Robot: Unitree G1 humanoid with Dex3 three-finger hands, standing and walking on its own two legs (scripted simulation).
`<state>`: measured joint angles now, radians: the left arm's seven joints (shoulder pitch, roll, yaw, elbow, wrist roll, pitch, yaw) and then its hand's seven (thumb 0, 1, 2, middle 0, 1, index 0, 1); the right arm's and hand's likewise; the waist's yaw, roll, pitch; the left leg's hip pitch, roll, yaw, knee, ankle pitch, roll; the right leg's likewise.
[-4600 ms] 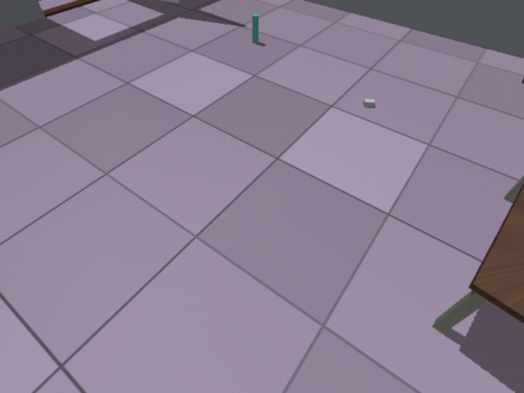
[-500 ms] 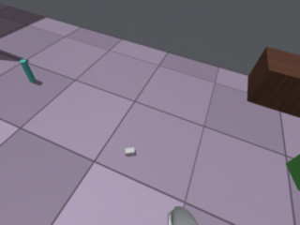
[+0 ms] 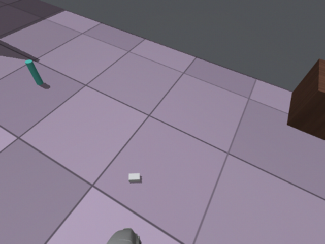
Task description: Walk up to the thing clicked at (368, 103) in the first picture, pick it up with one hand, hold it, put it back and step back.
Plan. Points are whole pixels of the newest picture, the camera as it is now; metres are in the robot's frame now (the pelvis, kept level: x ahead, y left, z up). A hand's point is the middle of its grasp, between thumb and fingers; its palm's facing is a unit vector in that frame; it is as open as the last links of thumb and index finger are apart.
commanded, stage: walk up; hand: left
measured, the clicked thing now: (134, 177) +0.57 +0.15 -0.74
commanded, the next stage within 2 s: none
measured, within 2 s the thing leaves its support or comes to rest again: neither
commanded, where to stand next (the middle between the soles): +0.28 -0.10 m, yaw +3 degrees
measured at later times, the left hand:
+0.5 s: hand (97, 218) +0.20 +0.18 -0.13, palm faces -0.02 -0.89 -0.45, open 7.3 cm
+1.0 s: hand (105, 223) +0.19 +0.16 -0.16, palm faces +0.07 -0.91 -0.40, open 7.4 cm
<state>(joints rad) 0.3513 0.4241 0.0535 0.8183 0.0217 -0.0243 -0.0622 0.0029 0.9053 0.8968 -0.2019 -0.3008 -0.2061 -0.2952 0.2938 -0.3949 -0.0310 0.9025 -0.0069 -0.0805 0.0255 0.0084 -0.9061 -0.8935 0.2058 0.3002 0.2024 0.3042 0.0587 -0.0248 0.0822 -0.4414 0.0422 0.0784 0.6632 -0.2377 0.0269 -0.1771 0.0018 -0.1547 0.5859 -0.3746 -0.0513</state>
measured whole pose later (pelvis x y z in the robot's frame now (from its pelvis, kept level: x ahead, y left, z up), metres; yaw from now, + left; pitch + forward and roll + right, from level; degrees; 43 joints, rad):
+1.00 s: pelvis +0.14 -0.12 -0.02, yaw +6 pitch -3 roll +2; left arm 0.21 0.41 0.01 0.88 0.01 -0.03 0.02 0.00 0.90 0.90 -0.20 -0.30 -0.21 -0.30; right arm 0.15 -0.41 -0.06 0.91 -0.02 0.00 0.02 0.01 -0.91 -0.89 0.20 0.30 0.20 0.30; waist 0.03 -0.04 0.14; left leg -0.36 -0.02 0.03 0.73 -0.32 0.02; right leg -0.41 -0.14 -0.09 0.83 -0.42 0.00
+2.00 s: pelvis +0.19 -0.10 +0.02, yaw +3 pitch -2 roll +0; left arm 0.07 0.36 -0.02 1.12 0.01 -0.03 0.01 0.00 0.91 0.90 -0.20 -0.30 -0.20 -0.29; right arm 0.07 -0.37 -0.02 1.13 -0.01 0.00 0.01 0.01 -0.91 -0.89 0.20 0.30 0.20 0.30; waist -0.01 0.00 0.06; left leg -0.13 0.01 0.07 0.41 -0.24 0.01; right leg -0.15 -0.03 0.03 0.41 -0.22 0.03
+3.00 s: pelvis +0.18 -0.10 +0.02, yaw +2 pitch -3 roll +0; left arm 0.08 0.34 -0.01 1.12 0.01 -0.01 0.01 0.00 0.91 0.90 -0.20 -0.30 -0.20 -0.29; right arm 0.06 -0.35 -0.02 1.14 0.00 0.00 0.01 0.01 -0.91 -0.89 0.20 0.30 0.20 0.30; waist -0.02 -0.01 0.07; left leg -0.09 0.01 0.08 0.31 -0.18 0.01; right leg -0.10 -0.02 0.04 0.31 -0.16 0.03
